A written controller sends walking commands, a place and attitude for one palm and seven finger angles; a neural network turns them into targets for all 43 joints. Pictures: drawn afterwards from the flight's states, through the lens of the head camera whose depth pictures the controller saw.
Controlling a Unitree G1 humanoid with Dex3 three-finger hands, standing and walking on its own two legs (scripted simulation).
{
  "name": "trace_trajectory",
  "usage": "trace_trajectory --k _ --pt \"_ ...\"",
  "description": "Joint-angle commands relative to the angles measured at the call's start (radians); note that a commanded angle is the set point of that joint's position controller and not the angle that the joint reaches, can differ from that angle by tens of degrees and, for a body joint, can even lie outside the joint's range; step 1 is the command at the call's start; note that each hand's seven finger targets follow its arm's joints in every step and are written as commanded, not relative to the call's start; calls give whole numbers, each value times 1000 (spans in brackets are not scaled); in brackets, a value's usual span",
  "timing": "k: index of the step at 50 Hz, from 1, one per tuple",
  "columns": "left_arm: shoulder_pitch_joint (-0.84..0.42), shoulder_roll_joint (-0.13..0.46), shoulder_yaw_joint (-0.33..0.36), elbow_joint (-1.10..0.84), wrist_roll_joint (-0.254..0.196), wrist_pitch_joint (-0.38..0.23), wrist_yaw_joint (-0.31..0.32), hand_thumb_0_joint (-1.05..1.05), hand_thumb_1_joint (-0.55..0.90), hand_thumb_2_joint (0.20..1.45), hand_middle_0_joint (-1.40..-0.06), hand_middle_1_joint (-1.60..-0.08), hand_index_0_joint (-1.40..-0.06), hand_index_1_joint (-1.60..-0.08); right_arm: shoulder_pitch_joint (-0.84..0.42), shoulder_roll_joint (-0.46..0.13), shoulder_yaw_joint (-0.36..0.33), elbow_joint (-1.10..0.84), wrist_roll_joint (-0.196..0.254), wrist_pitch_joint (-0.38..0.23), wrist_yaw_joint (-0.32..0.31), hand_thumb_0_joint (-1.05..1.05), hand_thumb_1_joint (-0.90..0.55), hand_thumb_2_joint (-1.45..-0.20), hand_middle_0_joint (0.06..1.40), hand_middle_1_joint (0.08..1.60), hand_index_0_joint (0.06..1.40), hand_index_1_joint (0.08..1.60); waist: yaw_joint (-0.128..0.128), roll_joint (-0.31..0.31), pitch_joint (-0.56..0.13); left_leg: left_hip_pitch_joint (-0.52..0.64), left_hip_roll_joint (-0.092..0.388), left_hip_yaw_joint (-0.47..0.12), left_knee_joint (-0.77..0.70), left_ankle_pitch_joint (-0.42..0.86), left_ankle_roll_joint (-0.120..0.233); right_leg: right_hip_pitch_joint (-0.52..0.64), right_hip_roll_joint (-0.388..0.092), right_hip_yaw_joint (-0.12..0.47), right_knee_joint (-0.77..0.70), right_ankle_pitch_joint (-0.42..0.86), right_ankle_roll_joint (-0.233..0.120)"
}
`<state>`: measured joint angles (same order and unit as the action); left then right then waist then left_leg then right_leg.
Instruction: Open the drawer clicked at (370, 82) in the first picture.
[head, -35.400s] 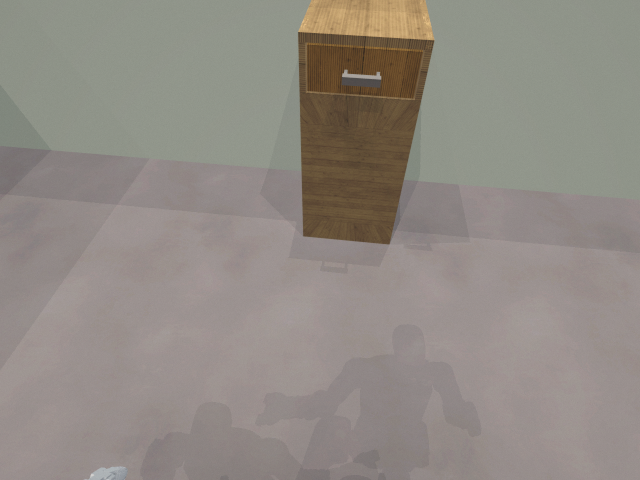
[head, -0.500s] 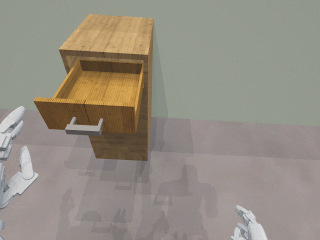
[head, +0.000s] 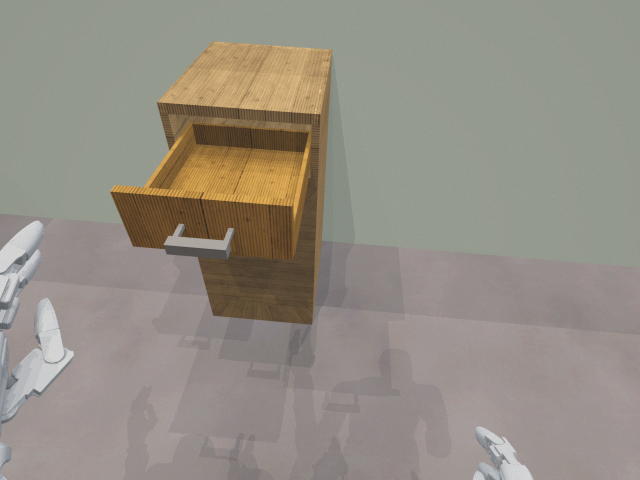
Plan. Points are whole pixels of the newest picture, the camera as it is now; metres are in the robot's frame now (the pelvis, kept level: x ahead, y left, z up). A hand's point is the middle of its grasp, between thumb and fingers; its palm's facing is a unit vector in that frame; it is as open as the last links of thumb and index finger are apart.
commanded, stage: let the arm hang, fingers relaxed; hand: left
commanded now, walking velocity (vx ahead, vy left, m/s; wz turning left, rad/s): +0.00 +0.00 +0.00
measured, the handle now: (201, 239) +0.53 +0.24 -0.02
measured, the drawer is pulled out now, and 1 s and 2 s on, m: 0.30 0.30 0.30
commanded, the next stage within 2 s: look to check the result in 1.20 s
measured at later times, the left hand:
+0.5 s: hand out of the picture -0.01 +0.19 -0.17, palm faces -0.02 -0.99 -0.17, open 7.2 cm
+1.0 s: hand out of the picture +0.08 +0.23 -0.15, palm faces +0.00 -0.96 -0.29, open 7.4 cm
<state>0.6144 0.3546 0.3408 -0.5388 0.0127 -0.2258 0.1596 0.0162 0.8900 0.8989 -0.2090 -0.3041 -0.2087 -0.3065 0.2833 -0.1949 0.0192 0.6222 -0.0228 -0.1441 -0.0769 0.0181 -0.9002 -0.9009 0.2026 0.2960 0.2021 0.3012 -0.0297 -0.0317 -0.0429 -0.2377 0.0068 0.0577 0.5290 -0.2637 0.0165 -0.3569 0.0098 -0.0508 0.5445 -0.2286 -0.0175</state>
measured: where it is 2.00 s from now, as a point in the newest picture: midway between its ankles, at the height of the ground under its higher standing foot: outside the picture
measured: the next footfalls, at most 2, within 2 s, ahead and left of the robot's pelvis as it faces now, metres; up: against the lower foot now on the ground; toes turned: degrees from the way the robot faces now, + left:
none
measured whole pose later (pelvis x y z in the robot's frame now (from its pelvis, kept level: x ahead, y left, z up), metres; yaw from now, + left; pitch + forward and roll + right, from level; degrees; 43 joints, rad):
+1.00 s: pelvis +0.03 +0.02 +0.01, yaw +0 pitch -3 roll +1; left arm 0.17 0.22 0.01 1.10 0.02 0.00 0.03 0.01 0.91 0.90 -0.20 -0.30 -0.20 -0.30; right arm 0.27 -0.19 -0.01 1.10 -0.02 0.00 -0.02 0.01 -0.90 -0.90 0.20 0.30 0.20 0.30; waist -0.02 0.03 0.05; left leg -0.10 -0.02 0.06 0.39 -0.23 0.02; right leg -0.22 0.00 -0.04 0.40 -0.12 -0.03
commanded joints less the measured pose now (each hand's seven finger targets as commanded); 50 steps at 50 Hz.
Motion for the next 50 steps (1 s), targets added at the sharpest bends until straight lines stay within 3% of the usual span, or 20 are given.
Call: trace_trajectory --k 1,4,5,6,7,9,10,12,16,18,20,21,22,23,26,30,33,39,47,50 --pt "-70 146 112 -185 -11 -60 14 0 900 900 -200 -300 -200 -300 -137 -138 -48 -153 16 -63 -8 0 -900 -900 200 300 200 300 12 87 55 -217 117 -131 -200 -244 49 137 -62 132 -105 -41 11" --pt "-85 148 107 -149 -16 -62 4 0 900 900 -200 -300 -200 -300 -109 -128 -49 -137 12 -65 1 0 -900 -900 200 300 200 300 12 -19 42 -115 47 -63 -61 -233 29 18 -134 260 -277 -276 -15" --pt "-189 75 -250 632 58 112 -126 0 900 900 -200 -300 -200 -300 -81 -279 -120 133 5 -78 76 0 -900 -900 200 300 200 300 -68 -71 11 -49 56 -83 149 -27 32 -78 -192 194 -135 16 -49" --pt "-179 76 -204 633 48 201 -150 0 900 900 -200 -300 -200 -300 2 -261 -119 105 14 12 84 0 -900 -900 200 300 200 300 -44 -58 -1 -44 63 -109 87 35 25 -56 -178 204 -93 91 -54" --pt "-203 47 -208 654 41 225 -151 0 900 900 -200 -300 -200 -300 28 -215 -102 100 14 54 81 0 -900 -900 200 300 200 300 -29 -114 -2 -83 64 -125 74 30 37 -35 -141 153 -81 22 -52" --pt "-261 62 -224 737 39 240 -156 0 900 900 -200 -300 -200 -300 12 -216 -83 93 3 93 80 0 -900 -900 200 300 200 300 -10 -147 53 -128 39 -124 69 -29 52 -48 -130 164 -102 -122 -53" --pt "-297 74 -230 796 39 243 -153 0 900 900 -200 -300 -200 -300 12 -224 -82 102 -2 101 84 0 -900 -900 200 300 200 300 -9 -117 52 -125 45 -138 32 -6 60 -39 -119 159 -80 -145 -60" --pt "-341 82 -245 918 32 250 -151 0 900 900 -200 -300 -200 -300 -20 -224 -72 112 -12 116 82 0 -900 -900 200 300 200 300 9 -43 118 -185 79 -184 -59 -42 74 -21 -83 149 -64 -178 -38" --pt "-351 78 -277 1181 21 243 -149 0 900 900 -200 -300 -200 -300 -41 -220 -59 175 -9 130 77 0 -900 -900 200 300 200 300 46 72 79 -212 93 -190 -168 -167 57 139 -73 161 -107 -136 -23" --pt "-340 75 -289 1288 16 233 -149 0 900 900 -200 -300 -200 -300 -7 -195 -51 222 -2 133 73 0 -900 -900 200 300 200 300 44 94 38 -153 68 -147 -158 -144 43 175 -96 192 -165 -125 -31" --pt "-343 64 -298 1373 11 225 -146 0 900 900 -200 -300 -200 -300 38 -166 -43 269 6 137 69 0 -900 -900 200 300 200 300 30 64 37 -81 60 -125 -154 -89 31 169 -114 196 -212 -106 -38" --pt "-342 49 -304 1409 7 224 -146 0 900 900 -200 -300 -200 -300 59 -152 -38 296 6 138 66 0 -900 -900 200 300 200 300 24 87 39 -59 63 -119 -165 -78 28 167 -118 189 -225 -100 -36" --pt "-335 32 -303 1441 4 222 -144 0 900 900 -200 -300 -200 -300 71 -142 -38 318 4 140 61 0 -900 -900 200 300 200 300 24 151 50 -51 71 -120 -179 -73 27 164 -112 184 -230 -83 -36" --pt "-328 32 -306 1473 2 221 -143 0 900 900 -200 -300 -200 -300 85 -131 -35 337 6 141 60 0 -900 -900 200 300 200 300 24 158 59 -52 77 -122 -193 -68 26 175 -111 171 -232 -62 -36" --pt "-312 11 -312 1545 -1 218 -139 0 900 900 -200 -300 -200 -300 129 -121 -37 382 10 144 52 0 -900 -900 200 300 200 300 22 89 96 -43 89 -129 -216 -59 26 176 -105 144 -246 -39 -35" --pt "-296 -1 -315 1601 -3 216 -132 0 900 900 -200 -300 -200 -300 155 -117 -42 426 14 144 47 0 -900 -900 200 300 200 300 24 100 115 -27 96 -128 -238 -49 27 177 -99 129 -242 -19 -35" --pt "-299 -6 -316 1624 -3 218 -129 0 900 900 -200 -300 -200 -300 169 -114 -45 446 12 144 44 0 -900 -900 200 300 200 300 21 49 118 -24 100 -131 -246 -43 30 187 -100 119 -235 -9 -33" --pt "-325 2 -311 1629 1 217 -124 0 900 900 -200 -300 -200 -300 143 -122 -52 463 11 142 44 0 -900 -900 200 300 200 300 23 23 156 -25 103 -132 -262 -44 33 170 -95 125 -228 -3 -31" --pt "-389 23 -302 1613 5 211 -125 0 900 900 -200 -300 -200 -300 80 -130 -52 466 8 138 51 0 -900 -900 200 300 200 300 23 34 138 13 100 -117 -259 39 28 185 -107 130 -229 60 -26" --pt "-409 35 -299 1603 5 207 -126 0 900 900 -200 -300 -200 -300 55 -144 -55 461 9 137 53 0 -900 -900 200 300 200 300 24 5 121 38 99 -116 -255 70 26 193 -107 135 -235 85 -26"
